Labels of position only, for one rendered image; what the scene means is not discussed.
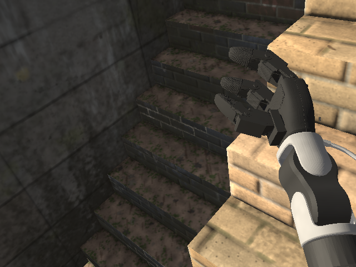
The robot right forearm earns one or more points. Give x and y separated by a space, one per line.
320 207

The robot right hand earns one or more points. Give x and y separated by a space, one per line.
276 115

